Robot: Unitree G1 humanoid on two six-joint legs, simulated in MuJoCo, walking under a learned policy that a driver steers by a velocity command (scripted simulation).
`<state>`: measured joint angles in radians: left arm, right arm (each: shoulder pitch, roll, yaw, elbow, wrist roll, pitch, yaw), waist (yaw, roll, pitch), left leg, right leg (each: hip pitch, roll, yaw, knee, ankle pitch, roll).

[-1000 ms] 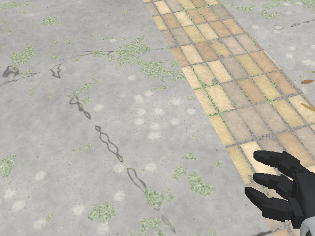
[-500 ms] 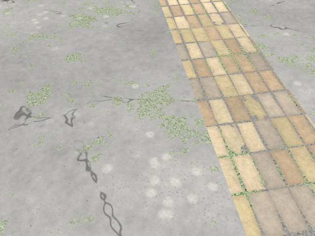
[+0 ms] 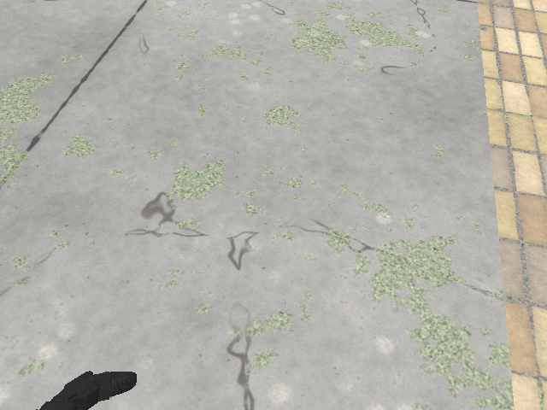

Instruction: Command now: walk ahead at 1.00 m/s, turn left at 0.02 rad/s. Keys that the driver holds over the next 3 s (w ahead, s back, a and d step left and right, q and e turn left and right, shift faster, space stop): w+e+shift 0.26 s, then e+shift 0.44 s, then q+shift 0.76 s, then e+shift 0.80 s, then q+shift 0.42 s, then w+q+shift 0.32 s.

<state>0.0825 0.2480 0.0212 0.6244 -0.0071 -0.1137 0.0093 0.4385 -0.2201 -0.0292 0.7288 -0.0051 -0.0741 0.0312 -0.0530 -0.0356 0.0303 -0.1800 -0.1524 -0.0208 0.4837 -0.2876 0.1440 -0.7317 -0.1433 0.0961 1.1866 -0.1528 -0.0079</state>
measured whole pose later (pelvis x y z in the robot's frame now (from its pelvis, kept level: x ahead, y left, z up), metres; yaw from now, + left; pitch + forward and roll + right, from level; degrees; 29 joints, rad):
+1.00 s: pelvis +0.62 -0.09 +0.00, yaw -31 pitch +1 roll -1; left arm 0.05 0.25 0.02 0.64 0.00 0.04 0.03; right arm 0.27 -0.26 -0.05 0.67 0.01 0.02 -0.01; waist -0.07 0.01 0.06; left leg -0.39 -0.12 -0.19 0.40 -0.03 0.03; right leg -0.35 0.07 0.12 0.69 -0.41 0.03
